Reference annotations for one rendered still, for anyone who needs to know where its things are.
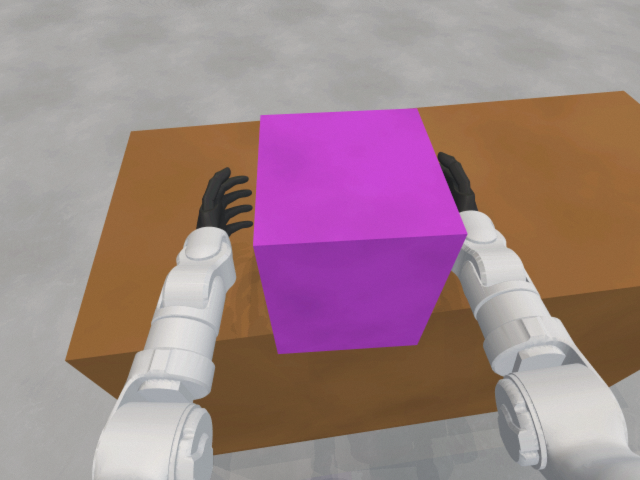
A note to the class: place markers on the robot right upper arm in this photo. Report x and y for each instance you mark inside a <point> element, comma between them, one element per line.
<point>563,422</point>

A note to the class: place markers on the pedestal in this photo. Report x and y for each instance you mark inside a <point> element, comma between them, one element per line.
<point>558,176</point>

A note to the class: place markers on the right robot forearm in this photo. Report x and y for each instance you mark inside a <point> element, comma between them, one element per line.
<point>519,332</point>

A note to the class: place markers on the robot left upper arm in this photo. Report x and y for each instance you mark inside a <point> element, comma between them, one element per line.
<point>156,441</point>

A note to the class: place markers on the left robot forearm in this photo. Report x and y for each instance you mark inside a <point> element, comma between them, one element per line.
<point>176,363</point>

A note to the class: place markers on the left robot hand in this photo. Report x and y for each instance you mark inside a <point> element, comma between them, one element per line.
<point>212,212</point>

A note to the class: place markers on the carton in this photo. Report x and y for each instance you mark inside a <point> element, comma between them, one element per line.
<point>355,231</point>

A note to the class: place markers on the right robot hand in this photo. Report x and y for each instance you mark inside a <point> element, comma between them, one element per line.
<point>458,183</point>

